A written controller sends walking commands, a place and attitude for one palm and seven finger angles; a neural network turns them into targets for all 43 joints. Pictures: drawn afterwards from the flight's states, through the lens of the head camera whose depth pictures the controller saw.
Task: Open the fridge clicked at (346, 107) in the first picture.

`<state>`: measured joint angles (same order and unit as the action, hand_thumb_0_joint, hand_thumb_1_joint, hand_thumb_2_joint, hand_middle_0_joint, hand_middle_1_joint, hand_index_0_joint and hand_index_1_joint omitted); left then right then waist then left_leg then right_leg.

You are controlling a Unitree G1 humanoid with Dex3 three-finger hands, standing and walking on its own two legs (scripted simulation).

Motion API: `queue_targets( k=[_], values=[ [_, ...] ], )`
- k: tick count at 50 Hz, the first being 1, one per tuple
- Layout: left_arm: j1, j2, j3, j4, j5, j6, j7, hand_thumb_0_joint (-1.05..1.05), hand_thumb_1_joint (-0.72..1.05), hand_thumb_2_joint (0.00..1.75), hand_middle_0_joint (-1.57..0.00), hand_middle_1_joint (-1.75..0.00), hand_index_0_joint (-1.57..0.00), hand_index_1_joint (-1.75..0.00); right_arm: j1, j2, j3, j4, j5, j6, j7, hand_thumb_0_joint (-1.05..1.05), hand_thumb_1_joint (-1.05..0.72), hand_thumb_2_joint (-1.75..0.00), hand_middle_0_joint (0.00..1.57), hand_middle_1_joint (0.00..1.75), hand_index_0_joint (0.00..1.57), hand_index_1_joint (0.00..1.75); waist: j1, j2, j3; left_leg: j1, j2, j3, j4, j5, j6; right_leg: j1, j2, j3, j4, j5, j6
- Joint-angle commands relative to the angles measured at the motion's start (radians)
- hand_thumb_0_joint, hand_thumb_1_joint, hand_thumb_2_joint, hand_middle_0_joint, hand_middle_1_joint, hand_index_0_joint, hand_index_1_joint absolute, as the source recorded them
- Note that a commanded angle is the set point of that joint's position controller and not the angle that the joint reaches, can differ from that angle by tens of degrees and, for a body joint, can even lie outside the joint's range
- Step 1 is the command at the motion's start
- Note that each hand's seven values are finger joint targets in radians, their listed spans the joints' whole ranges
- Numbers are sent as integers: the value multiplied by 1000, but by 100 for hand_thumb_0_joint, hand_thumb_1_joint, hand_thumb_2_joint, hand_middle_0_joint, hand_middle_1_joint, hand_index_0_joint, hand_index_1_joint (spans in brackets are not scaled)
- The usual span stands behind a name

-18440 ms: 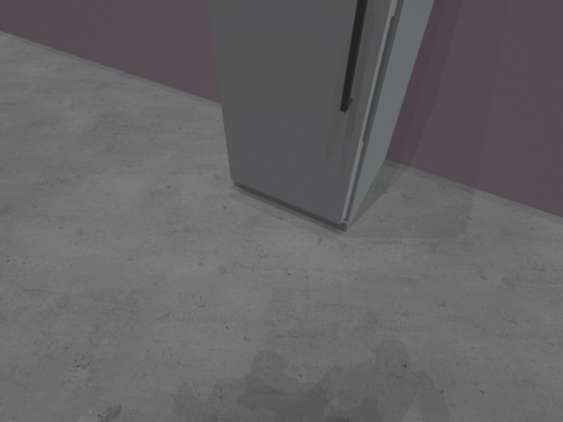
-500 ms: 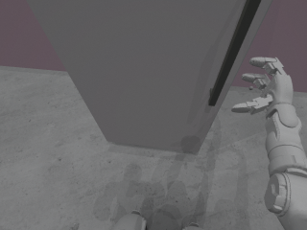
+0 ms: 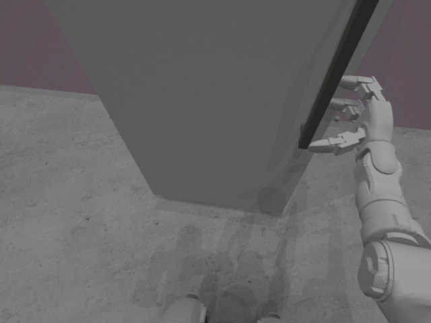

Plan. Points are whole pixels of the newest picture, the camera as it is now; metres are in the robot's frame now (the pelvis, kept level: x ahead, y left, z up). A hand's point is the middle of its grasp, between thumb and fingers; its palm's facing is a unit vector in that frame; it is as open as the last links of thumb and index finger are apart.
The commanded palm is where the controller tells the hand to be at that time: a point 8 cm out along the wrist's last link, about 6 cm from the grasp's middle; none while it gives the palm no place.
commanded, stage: feel for the door with the fingertips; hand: right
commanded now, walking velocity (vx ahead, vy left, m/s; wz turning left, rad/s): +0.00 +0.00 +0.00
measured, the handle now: (328, 78) +0.55 -0.11 +0.13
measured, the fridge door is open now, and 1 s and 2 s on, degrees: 0 0 0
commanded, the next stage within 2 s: slide the fingers in behind the handle in 0.48 s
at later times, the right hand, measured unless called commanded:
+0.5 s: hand (334, 110) +0.50 -0.13 +0.09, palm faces -0.01 +1.00 -0.01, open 13.8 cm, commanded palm +0.48 -0.18 +0.10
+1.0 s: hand (334, 114) +0.50 -0.13 +0.09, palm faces -0.01 +1.00 +0.00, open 13.9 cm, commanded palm +0.47 -0.17 +0.10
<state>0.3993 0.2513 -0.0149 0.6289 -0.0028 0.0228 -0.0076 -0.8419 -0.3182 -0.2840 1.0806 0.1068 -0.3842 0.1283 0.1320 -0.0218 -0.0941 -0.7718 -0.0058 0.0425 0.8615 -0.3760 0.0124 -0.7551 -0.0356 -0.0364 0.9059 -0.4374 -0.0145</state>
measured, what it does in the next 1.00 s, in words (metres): stands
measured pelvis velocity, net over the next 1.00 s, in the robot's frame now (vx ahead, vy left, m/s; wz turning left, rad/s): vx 0.00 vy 0.00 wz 0.00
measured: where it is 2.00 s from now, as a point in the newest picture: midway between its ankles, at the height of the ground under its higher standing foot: outside the picture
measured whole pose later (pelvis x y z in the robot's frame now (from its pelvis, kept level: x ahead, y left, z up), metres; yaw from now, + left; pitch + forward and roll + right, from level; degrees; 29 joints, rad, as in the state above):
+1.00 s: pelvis +0.00 +0.00 +0.00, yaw +0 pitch +17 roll +1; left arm 0.42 0.26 -0.01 0.63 0.00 0.03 -0.01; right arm -0.88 -0.33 -0.29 1.11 0.10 -0.39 0.12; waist 0.14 -0.03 -0.09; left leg -0.79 -0.01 0.05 0.86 -0.37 0.02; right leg -0.78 -0.04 -0.03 0.91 -0.43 -0.01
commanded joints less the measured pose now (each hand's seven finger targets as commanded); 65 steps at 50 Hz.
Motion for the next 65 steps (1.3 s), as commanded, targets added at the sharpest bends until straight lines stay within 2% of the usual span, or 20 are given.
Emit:
queue_targets(
  k=[1,4,8,9,12,16,18,20,23,30,42,43,45,47,51,54,56,60,63,65],
  values=[
    [122,163,64,-67,-3,-15,13,0,90,90,-20,-30,-20,-30,-456,-210,-26,-202,-2,-61,-14,0,50,-30,30,120,30,120,2,-34,-424,232,-32,-15,-83,355,6,233,31,47,-97,349,-4],
    [126,162,66,-65,-1,-16,16,0,90,90,-20,-30,-20,-30,-489,-233,-46,-226,-6,-69,-24,0,50,-30,30,120,30,120,3,-22,-455,255,-32,-20,-81,376,4,240,32,46,-95,362,-7],
    [131,158,64,-54,0,-18,14,0,90,90,-20,-30,-20,-30,-519,-154,23,-181,-6,-69,-17,0,50,-30,30,120,30,120,31,-11,-400,204,-34,-12,-89,340,6,245,30,56,-94,342,-6],
    [134,165,66,-49,0,-18,15,0,90,90,-20,-30,-20,-30,-521,-189,-8,-172,-5,-68,-20,0,50,-30,30,120,30,120,28,-7,-417,211,-33,-16,-88,348,3,240,29,53,-92,340,-7],
    [138,168,62,-46,-1,-16,18,0,90,90,-20,-30,-20,-30,-533,-203,-8,-128,-9,-51,-15,0,50,-30,30,120,30,120,36,10,-388,220,-30,-20,-93,336,2,197,34,52,-95,310,-10],
    [140,170,61,-46,3,-20,17,0,90,90,-20,-30,-20,-30,-576,-214,-15,-128,-10,-58,-19,0,50,-30,30,120,30,120,41,-19,-420,203,-29,-26,-91,318,1,206,36,54,-84,297,-11],
    [150,174,61,-47,6,-21,19,0,90,90,-20,-30,-20,-30,-572,-267,-58,-129,-11,-65,-22,0,50,-30,30,120,30,120,36,6,-440,245,-29,-32,-87,349,0,185,38,50,-79,314,-15],
    [146,170,60,-56,5,-19,17,0,90,90,-20,-30,-20,-30,-552,-272,-56,-157,-19,-72,-16,0,50,-30,30,120,30,120,19,-46,-492,258,-26,-34,-75,387,2,208,38,44,-74,354,-11],
    [155,165,63,-50,4,-16,15,0,90,90,-20,-30,-20,-30,-584,-227,-22,-158,-13,-71,-11,0,50,-30,30,120,30,120,40,-23,-461,236,-32,-27,-78,386,1,216,34,51,-71,362,-12],
    [162,175,61,-36,2,-16,22,0,90,90,-20,-30,-20,-30,-641,-258,-27,-118,-20,-54,-14,0,50,-30,30,120,30,120,65,-39,-432,201,-30,-31,-95,325,-4,189,35,53,-76,293,-15],
    [156,175,60,-63,1,-13,13,0,90,90,-20,-30,-20,-30,-514,-249,-40,-130,-5,-58,2,0,50,-30,30,120,30,120,27,-18,-433,233,-35,-23,-93,323,2,184,34,48,-88,293,-12],
    [155,174,61,-65,3,-12,14,0,90,90,-20,-30,-20,-30,-526,-234,-33,-141,0,-61,0,0,50,-30,30,120,30,120,37,-14,-427,230,-35,-23,-95,325,2,185,35,47,-87,294,-14],
    [153,173,63,-63,1,-13,14,0,90,90,-20,-30,-20,-30,-525,-248,-43,-161,-2,-65,-2,0,50,-30,30,120,30,120,23,-35,-448,232,-34,-24,-90,326,3,197,34,48,-89,299,-11],
    [143,166,66,-68,1,-15,10,0,90,90,-20,-30,-20,-30,-519,-193,-6,-210,1,-76,-5,0,50,-30,30,120,30,120,21,-64,-470,216,-36,-16,-86,337,6,246,32,52,-89,332,-7],
    [139,165,67,-55,0,-14,7,0,90,90,-20,-30,-20,-30,-517,-159,14,-191,5,-69,-21,0,50,-30,30,120,30,120,36,-26,-421,198,-37,-11,-93,330,2,238,30,52,-92,324,-8],
    [138,163,69,-55,2,-15,6,0,90,90,-20,-30,-20,-30,-512,-173,-1,-223,-6,-74,-39,0,50,-30,30,120,30,120,17,-56,-455,206,-34,-11,-82,355,7,266,31,54,-90,363,-4],
    [131,159,69,-53,2,-15,5,0,90,90,-20,-30,-20,-30,-509,-136,29,-207,-6,-72,-44,0,50,-30,30,120,30,120,31,-18,-413,202,-35,-10,-89,350,3,249,31,52,-93,347,-6],
    [128,163,69,-52,4,-14,4,0,90,90,-20,-30,-20,-30,-489,-154,5,-191,-9,-72,-59,0,50,-30,30,120,30,120,18,-7,-423,211,-33,-9,-84,347,6,242,32,54,-95,346,-4],
    [123,157,68,-58,5,-15,2,0,90,90,-20,-30,-20,-30,-507,-107,43,-197,-13,-73,-63,0,50,-30,30,120,30,120,29,-10,-415,205,-33,-10,-85,346,6,242,35,50,-92,339,-6],
    [125,162,69,-54,5,-13,3,0,90,90,-20,-30,-20,-30,-493,-148,8,-180,-14,-73,-71,0,50,-30,30,120,30,120,20,10,-413,223,-32,-14,-85,351,4,223,35,50,-95,332,-6]
  ],
)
